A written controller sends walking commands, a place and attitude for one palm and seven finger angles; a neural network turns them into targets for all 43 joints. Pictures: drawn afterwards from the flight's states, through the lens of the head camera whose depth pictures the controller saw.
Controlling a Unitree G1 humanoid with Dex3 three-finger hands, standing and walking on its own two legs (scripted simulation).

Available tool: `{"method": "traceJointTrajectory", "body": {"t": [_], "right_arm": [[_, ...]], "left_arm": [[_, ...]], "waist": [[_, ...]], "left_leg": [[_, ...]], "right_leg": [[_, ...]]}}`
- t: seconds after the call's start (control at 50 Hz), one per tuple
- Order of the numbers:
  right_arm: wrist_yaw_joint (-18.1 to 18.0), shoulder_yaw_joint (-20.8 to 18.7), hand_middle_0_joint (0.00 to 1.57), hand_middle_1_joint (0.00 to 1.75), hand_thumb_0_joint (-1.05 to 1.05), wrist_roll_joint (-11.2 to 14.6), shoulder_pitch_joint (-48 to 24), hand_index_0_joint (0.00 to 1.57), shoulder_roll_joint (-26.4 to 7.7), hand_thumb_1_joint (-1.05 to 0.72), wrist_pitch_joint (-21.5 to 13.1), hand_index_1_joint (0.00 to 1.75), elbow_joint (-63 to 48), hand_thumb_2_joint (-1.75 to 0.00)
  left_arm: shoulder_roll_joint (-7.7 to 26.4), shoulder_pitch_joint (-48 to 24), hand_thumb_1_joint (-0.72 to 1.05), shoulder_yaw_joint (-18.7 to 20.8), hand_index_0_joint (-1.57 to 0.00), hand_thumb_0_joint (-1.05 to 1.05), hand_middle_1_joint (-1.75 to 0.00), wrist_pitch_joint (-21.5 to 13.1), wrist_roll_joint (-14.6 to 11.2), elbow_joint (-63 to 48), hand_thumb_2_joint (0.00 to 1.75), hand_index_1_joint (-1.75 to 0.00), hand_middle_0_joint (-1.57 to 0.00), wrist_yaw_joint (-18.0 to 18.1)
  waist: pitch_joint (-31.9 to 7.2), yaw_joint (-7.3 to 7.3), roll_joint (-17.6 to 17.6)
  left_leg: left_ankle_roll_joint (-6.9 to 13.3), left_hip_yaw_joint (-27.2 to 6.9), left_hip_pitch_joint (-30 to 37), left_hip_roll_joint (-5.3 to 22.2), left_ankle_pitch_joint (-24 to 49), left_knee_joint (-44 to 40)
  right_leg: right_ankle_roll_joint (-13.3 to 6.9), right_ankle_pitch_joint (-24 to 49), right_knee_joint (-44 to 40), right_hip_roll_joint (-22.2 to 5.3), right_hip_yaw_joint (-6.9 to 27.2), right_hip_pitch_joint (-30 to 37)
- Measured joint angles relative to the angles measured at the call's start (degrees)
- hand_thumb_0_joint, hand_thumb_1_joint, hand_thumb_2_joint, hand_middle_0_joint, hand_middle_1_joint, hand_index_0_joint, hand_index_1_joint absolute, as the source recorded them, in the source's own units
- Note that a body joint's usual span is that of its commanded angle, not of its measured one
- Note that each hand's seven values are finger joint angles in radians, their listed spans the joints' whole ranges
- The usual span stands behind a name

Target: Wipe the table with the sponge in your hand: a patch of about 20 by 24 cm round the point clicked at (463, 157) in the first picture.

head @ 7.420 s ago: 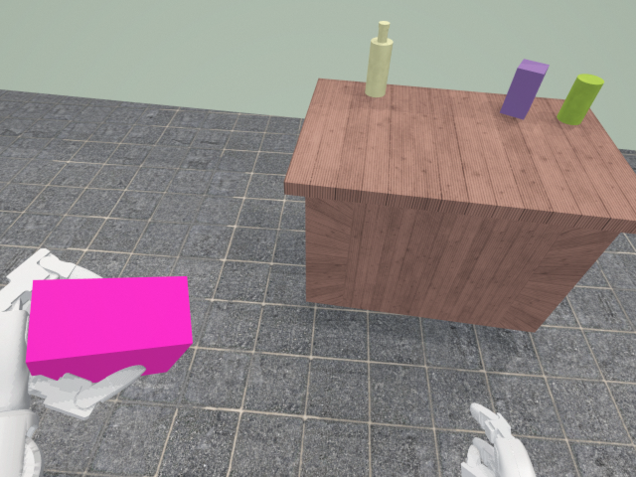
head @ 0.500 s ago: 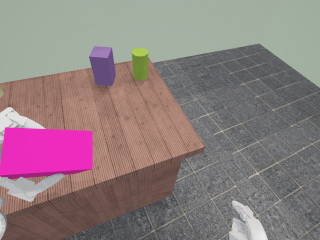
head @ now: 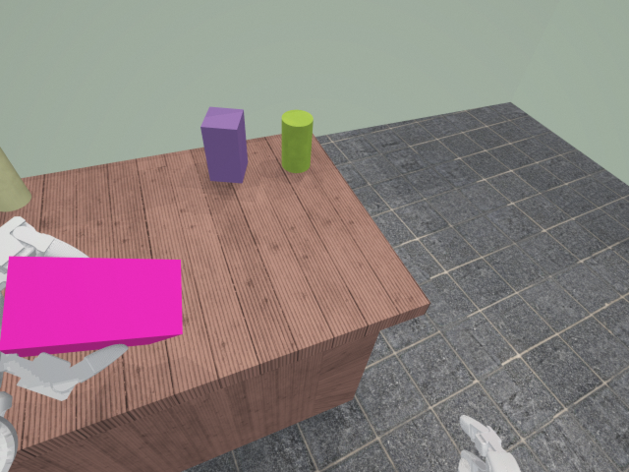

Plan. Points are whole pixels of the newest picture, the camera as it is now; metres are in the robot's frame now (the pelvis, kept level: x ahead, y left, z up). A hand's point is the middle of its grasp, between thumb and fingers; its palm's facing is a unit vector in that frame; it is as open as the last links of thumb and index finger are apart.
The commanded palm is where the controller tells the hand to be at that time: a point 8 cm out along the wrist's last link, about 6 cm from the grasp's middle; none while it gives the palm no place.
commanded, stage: shuffle to correct the standing spot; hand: left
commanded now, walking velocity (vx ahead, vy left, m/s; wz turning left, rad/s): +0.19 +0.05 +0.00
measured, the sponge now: (118, 308) +0.22 +0.21 +0.16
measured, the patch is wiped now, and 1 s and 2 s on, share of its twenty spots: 0.00 0.00 0.00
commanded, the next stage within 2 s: come to a stop and stand still in 0.30 s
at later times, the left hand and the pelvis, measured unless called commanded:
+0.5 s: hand (79, 257) +0.26 +0.26 +0.18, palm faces +0.31 -0.83 -0.46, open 10.5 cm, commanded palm +0.20 +0.30 +0.19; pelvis +0.04 +0.02 +0.01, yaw +0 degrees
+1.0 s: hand (64, 251) +0.26 +0.26 +0.20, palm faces +0.31 -0.85 -0.43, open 10.5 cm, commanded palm +0.19 +0.30 +0.19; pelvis +0.01 +0.03 +0.02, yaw -4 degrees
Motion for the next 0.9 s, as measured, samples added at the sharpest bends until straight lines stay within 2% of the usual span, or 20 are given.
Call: {"method": "traceJointTrajectory", "body": {"t": [0.04,0.08,0.14,0.18,0.24,0.28,0.32,0.38,0.42,0.48,0.52,0.58,0.66,0.76,0.78,0.8,0.82,0.86,0.9], "right_arm": [[-0.2,0.0,0.21,0.30,0.02,-0.2,-0.3,0.20,0.4,-0.90,-0.3,0.30,0.0,-0.89],[0.0,0.0,0.21,0.30,0.02,-0.4,-0.6,0.20,1.1,-0.90,-0.5,0.30,-0.3,-0.89],[0.7,0.7,0.21,0.30,0.02,-0.3,-1.2,0.20,1.3,-0.90,-0.5,0.30,-1.4,-0.89],[1.0,0.7,0.21,0.30,0.02,-0.2,-2.1,0.20,0.5,-0.90,0.0,0.30,-1.5,-0.89],[1.1,0.3,0.21,0.30,0.02,0.1,-2.9,0.20,-0.1,-0.90,1.1,0.30,-1.6,-0.89],[0.5,0.1,0.21,0.30,0.01,0.0,-3.2,0.20,-0.4,-0.90,1.5,0.30,-1.7,-0.89],[-0.1,-0.3,0.21,0.30,0.01,-0.2,-3.6,0.20,-0.4,-0.90,1.7,0.30,-2.1,-0.89],[-0.1,-0.7,0.21,0.30,0.01,-0.8,-3.7,0.20,-0.2,-0.90,1.9,0.30,-3.1,-0.89],[0.2,-0.5,0.21,0.30,0.01,-0.7,-3.4,0.20,-0.2,-0.90,2.1,0.30,-3.9,-0.89],[0.3,0.0,0.21,0.30,0.01,-0.3,-2.7,0.20,-0.5,-0.90,2.4,0.30,-5.1,-0.89],[0.3,-0.1,0.21,0.30,0.01,0.0,-3.2,0.20,-1.1,-0.90,2.8,0.30,-4.2,-0.89],[0.4,0.0,0.21,0.30,0.01,0.3,-3.6,0.20,-1.0,-0.90,3.2,0.30,-2.7,-0.89],[-0.5,0.0,0.21,0.30,0.01,-0.1,-3.5,0.20,-1.2,-0.90,3.0,0.30,-1.9,-0.89],[-0.8,0.2,0.21,0.30,0.02,-0.2,-3.8,0.20,-1.0,-0.90,2.8,0.30,-2.7,-0.89],[-0.9,-0.3,0.21,0.30,0.01,-0.5,-3.0,0.20,-1.0,-0.90,1.7,0.30,-3.5,-0.89],[-0.8,-0.7,0.21,0.30,0.01,-0.6,-2.5,0.20,-1.0,-0.90,0.5,0.30,-3.6,-0.89],[-0.3,-0.8,0.20,0.30,0.01,-0.7,-2.8,0.20,-1.0,-0.90,-0.1,0.30,-3.1,-0.89],[1.2,-0.2,0.20,0.30,0.01,-0.7,-3.9,0.20,-1.4,-0.90,0.2,0.30,-2.3,-0.89],[2.6,0.1,0.21,0.30,0.01,-0.1,-4.4,0.20,-1.7,-0.90,0.4,0.30,-2.3,-0.89]], "left_arm": [[-0.2,-0.7,-0.53,-0.6,-0.71,-0.01,-1.35,0.1,0.5,0.6,1.00,-1.34,-0.68,-0.2],[0.2,-1.7,-0.53,-0.9,-0.71,-0.01,-1.35,0.2,1.0,1.7,1.00,-1.34,-0.68,-0.2],[1.5,-1.8,-0.53,-0.5,-0.70,-0.01,-1.35,0.1,1.0,1.9,1.00,-1.35,-0.68,-0.3],[1.2,-1.6,-0.53,-0.9,-0.70,-0.01,-1.35,0.1,0.8,1.9,1.00,-1.35,-0.68,-0.5],[1.1,0.5,-0.53,-0.8,-0.70,-0.01,-1.35,0.4,-0.5,0.3,1.00,-1.35,-0.68,-0.6],[0.9,1.7,-0.53,-0.5,-0.70,-0.01,-1.35,0.5,-0.7,-0.4,1.00,-1.35,-0.68,-0.4],[1.1,1.6,-0.53,-0.3,-0.70,-0.01,-1.35,1.1,-0.5,-0.2,1.00,-1.35,-0.68,-0.3],[1.8,0.8,-0.53,-0.4,-0.70,-0.01,-1.35,2.4,0.1,0.5,1.00,-1.35,-0.68,-0.4],[2.1,1.0,-0.53,-0.6,-0.70,-0.01,-1.35,2.9,0.1,0.2,1.00,-1.35,-0.68,-0.4],[3.1,1.3,-0.53,-0.7,-0.70,-0.01,-1.35,2.8,-0.1,-0.9,1.00,-1.35,-0.68,-0.5],[2.4,1.2,-0.53,-1.1,-0.70,-0.01,-1.35,2.6,-0.7,-0.7,1.00,-1.35,-0.68,-0.7],[1.2,2.1,-0.53,-1.1,-0.70,-0.01,-1.35,2.8,-2.0,-0.8,1.00,-1.35,-0.68,-0.2],[-0.2,1.8,-0.53,-1.4,-0.70,-0.01,-1.35,3.3,-1.8,0.0,1.00,-1.35,-0.68,0.7],[0.2,0.4,-0.53,-2.1,-0.70,-0.01,-1.35,4.0,-1.6,0.8,1.00,-1.35,-0.68,0.9],[2.1,-2.6,-0.53,-1.6,-0.71,-0.01,-1.35,4.2,0.9,1.3,1.00,-1.34,-0.68,-0.4],[5.2,-7.8,-0.53,-0.3,-0.71,-0.01,-1.35,3.2,2.3,3.4,1.00,-1.34,-0.68,-1.6],[7.8,-12.9,-0.53,1.4,-0.71,-0.01,-1.35,1.9,2.4,6.4,1.00,-1.34,-0.68,-2.1],[9.9,-18.8,-0.53,5.2,-0.71,-0.01,-1.35,0.7,1.0,10.8,1.00,-1.34,-0.68,-1.9],[8.8,-17.6,-0.53,7.5,-0.70,-0.01,-1.35,0.2,-1.4,11.1,1.00,-1.34,-0.68,-1.1]], "waist": [[0.2,0.15,-0.1],[0.3,-0.08,0.3],[0.0,-0.63,0.8],[-0.1,-1.18,2.7],[-0.8,-1.15,2.1],[-1.3,-0.94,0.8],[-0.7,-0.65,-0.2],[0.0,-0.68,-0.2],[0.1,-0.91,0.1],[0.1,-1.49,0.6],[0.1,-1.63,2.7],[-0.6,-0.95,2.3],[-1.2,-0.47,1.6],[-0.1,-0.65,1.6],[0.4,0.51,1.8],[1.2,1.77,1.7],[1.9,2.55,1.5],[2.5,2.71,1.4],[2.1,1.82,1.9]], "left_leg": [[0.6,0.5,0.9,-0.5,0.1,-1.4],[1.0,0.4,1.6,-0.6,0.8,-3.0],[0.9,0.1,1.1,-0.7,0.8,-3.1],[0.9,-0.7,0.2,0.2,-0.2,-1.4],[1.0,0.5,0.3,0.1,0.0,-1.1],[1.6,1.6,2.2,-0.7,-1.3,-4.1],[2.3,2.7,3.6,-1.5,0.1,-6.0],[2.4,2.7,5.7,-1.7,1.6,-9.2],[2.2,2.3,6.2,-1.6,2.0,-10.1],[1.8,1.4,4.9,-1.6,0.2,-6.8],[1.2,0.3,3.3,-0.2,-1.6,-3.0],[0.0,0.1,2.7,-0.3,0.0,-1.2],[1.6,0.6,6.0,-0.9,-0.5,-8.0],[1.2,0.5,7.2,-1.2,2.0,-10.7],[1.2,0.4,6.4,-0.9,2.0,-9.9],[1.2,0.1,5.2,-0.7,1.8,-8.6],[1.0,0.0,4.4,-0.7,1.8,-7.8],[0.9,0.6,3.6,-0.8,2.1,-7.4],[1.2,1.8,3.8,-0.7,2.5,-7.9]], "right_leg": [[-1.0,-2.0,3.4,0.3,0.3,-0.8],[-1.7,-3.8,4.6,1.2,-1.0,-0.8],[-2.5,1.3,-4.0,2.7,-3.4,2.4],[-1.9,1.7,-5.6,3.7,-4.2,3.2],[-1.3,0.7,-5.3,3.4,-3.3,3.0],[-1.0,-0.1,-4.1,2.6,-2.1,2.5],[-1.7,-0.6,0.3,1.9,-1.5,0.8],[-2.5,-3.2,5.5,2.7,-2.5,-1.5],[-2.9,-1.3,2.4,3.4,-4.4,-1.4],[-4.1,5.6,-7.6,4.3,-6.5,1.9],[-4.7,4.8,-8.4,5.7,-7.5,2.6],[-4.9,3.9,-8.0,5.9,-6.7,2.3],[-4.3,4.5,-8.8,5.5,-5.7,2.3],[-4.2,6.6,-11.7,5.3,-5.8,3.8],[-4.1,6.9,-11.8,5.5,-6.0,3.5],[-4.3,7.1,-11.3,5.7,-6.4,2.7],[-4.6,7.1,-10.4,5.5,-6.6,1.9],[-5.0,7.2,-9.3,5.5,-6.1,0.6],[-4.7,7.8,-9.4,5.6,-4.9,0.2]]}}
